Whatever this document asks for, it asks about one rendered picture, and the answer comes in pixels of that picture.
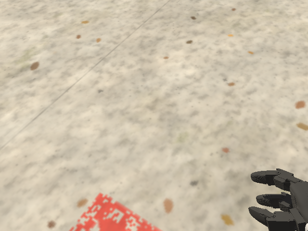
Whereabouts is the right robot hand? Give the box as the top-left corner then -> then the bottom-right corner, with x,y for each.
248,168 -> 308,231

